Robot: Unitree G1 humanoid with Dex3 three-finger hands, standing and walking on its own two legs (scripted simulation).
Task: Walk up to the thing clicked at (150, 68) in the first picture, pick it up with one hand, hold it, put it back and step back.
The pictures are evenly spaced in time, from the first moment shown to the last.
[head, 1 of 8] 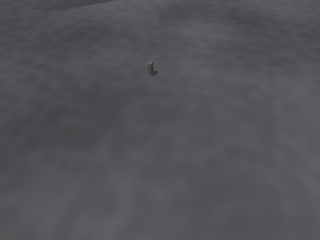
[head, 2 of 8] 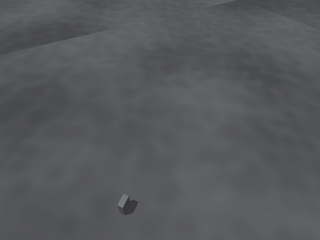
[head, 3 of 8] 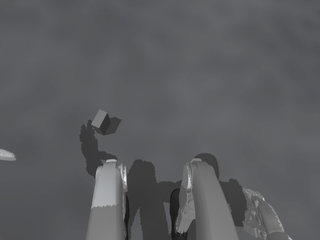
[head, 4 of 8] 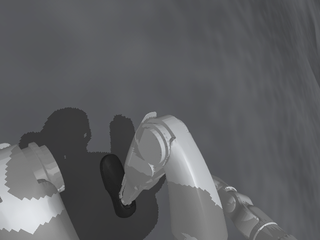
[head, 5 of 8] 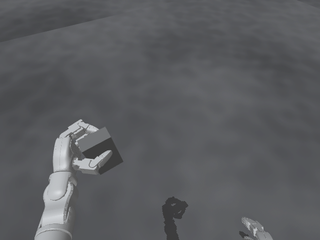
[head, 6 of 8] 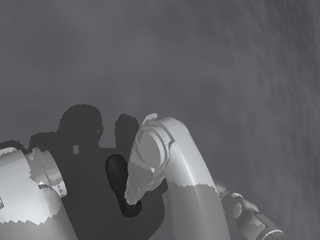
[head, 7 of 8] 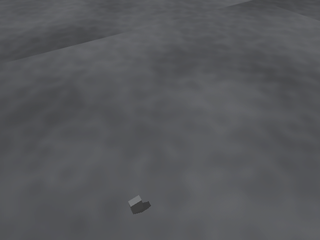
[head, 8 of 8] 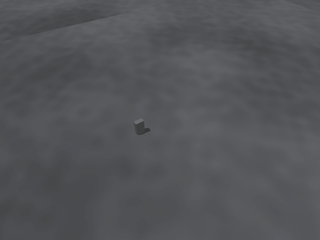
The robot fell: no
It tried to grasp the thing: yes
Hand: left
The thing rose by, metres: 0.71
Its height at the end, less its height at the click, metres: +0.00
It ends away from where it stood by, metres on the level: 0.02
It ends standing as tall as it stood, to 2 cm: yes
